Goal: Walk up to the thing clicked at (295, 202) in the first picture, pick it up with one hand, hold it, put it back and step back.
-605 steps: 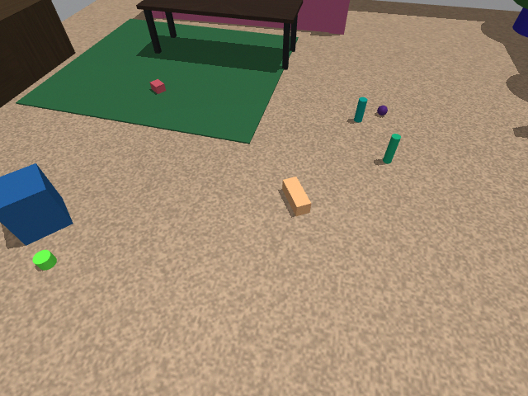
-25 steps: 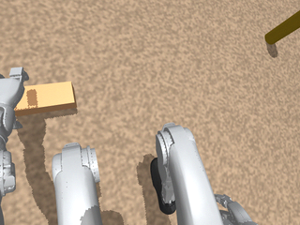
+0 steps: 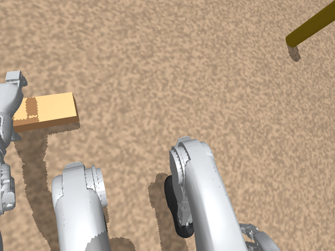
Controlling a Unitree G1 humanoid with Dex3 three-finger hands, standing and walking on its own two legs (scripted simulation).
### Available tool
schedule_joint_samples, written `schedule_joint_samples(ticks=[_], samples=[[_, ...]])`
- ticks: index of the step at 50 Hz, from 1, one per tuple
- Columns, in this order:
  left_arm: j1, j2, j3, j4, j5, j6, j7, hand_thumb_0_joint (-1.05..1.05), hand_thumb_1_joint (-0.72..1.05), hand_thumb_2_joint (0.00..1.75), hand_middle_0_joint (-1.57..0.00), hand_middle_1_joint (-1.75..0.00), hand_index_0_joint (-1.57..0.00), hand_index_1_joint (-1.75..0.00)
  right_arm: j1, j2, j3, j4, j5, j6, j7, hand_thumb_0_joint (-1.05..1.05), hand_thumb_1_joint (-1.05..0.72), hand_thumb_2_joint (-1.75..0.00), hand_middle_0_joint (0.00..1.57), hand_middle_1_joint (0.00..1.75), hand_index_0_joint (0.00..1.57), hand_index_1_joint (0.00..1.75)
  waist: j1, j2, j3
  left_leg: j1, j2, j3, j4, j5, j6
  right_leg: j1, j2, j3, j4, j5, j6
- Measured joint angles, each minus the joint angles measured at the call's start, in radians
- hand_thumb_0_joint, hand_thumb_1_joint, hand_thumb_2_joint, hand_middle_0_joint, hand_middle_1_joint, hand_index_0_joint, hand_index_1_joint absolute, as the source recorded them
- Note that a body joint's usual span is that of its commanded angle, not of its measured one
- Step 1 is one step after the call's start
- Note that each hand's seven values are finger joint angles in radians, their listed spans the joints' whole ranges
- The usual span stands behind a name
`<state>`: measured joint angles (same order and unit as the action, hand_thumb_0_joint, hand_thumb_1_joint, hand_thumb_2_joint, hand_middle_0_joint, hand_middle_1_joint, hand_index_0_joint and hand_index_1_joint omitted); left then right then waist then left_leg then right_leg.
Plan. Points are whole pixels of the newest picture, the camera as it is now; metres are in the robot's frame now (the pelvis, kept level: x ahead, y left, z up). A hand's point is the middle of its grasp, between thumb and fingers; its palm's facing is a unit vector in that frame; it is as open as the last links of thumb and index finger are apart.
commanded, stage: rise first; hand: left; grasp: from above
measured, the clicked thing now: (41, 112) +0.49 +0.25 -0.29
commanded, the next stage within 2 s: approach in 0.60 s
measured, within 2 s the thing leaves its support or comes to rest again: neither
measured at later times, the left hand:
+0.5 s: hand (7, 115) +0.45 +0.29 -0.17, palm faces -0.45 -0.06 -0.89, open 14.2 cm
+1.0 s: hand (28, 104) +0.48 +0.25 -0.17, palm faces -0.43 -0.04 -0.90, open 13.8 cm
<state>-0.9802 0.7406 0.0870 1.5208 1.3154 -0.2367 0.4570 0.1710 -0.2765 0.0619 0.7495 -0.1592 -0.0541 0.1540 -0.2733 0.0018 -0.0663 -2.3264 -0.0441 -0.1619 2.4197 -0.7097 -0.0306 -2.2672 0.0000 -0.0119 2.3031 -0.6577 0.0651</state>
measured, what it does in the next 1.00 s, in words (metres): stands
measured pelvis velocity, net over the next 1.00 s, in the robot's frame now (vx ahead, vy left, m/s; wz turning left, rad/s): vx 0.00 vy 0.00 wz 0.00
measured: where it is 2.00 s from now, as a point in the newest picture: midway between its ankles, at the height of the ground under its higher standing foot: (141, 232)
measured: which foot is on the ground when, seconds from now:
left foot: down 0.00-1.00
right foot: down 0.00-1.00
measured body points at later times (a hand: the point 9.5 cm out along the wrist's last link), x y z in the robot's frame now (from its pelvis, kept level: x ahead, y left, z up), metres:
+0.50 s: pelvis +0.00 +0.00 +0.00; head +0.23 +0.08 +0.38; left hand +0.47 +0.29 -0.12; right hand +0.05 -0.28 -0.09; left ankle +0.07 +0.13 -0.30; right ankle +0.11 -0.15 -0.30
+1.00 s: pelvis +0.00 +0.00 +0.00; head +0.23 +0.08 +0.37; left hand +0.50 +0.25 -0.12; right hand +0.03 -0.27 -0.09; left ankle +0.07 +0.13 -0.30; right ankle +0.11 -0.15 -0.30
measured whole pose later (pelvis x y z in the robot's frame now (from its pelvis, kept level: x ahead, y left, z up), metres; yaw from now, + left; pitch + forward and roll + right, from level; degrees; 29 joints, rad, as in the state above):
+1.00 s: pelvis +0.00 +0.00 +0.00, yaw +0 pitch +35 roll -9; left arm -1.10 0.70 0.00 1.62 1.32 -0.21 0.48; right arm 0.18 -0.28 0.09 0.75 -0.18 -0.09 0.16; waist -0.31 -0.01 -0.07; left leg -2.33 -0.04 -0.16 2.42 -0.70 -0.03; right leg -2.28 0.00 -0.01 2.31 -0.64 0.06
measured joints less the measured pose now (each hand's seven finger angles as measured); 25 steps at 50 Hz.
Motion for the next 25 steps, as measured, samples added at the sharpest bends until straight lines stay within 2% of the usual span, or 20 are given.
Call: schedule_joint_samples(ticks=[7, 25], samples=[[0.01, -0.005, 0.006, -0.015, -0.005, 0.007, -0.009, 0.0, -0.57, 1.06, -0.09, -1.02, -0.07, -1.03, 0.0, -0.001, 0.001, -0.005, 0.002, -0.005, 0.002, 0.0, -0.91, -0.9, 0.2, 0.3, 0.2, 0.3, 0.001, 0.003, 0.004, 0.004, 0.0, 0.001, -0.004, 0.001, 0.003, 0.007, -0.001, 0.0, -0.006, 0.001, 0.002], [-0.01, -0.005, -0.016, 0.009, -0.004, 0.0, -0.015, 0.0, -0.56, 1.05, -0.09, -1.02, -0.08, -1.04, -0.006, -0.003, 0.0, -0.004, 0.003, -0.013, 0.002, 0.0, -0.91, -0.9, 0.2, 0.3, 0.2, 0.3, 0.006, 0.002, -0.004, 0.008, -0.001, 0.004, -0.009, 0.005, 0.003, 0.01, -0.003, 0.002, -0.008, 0.003, 0.0]])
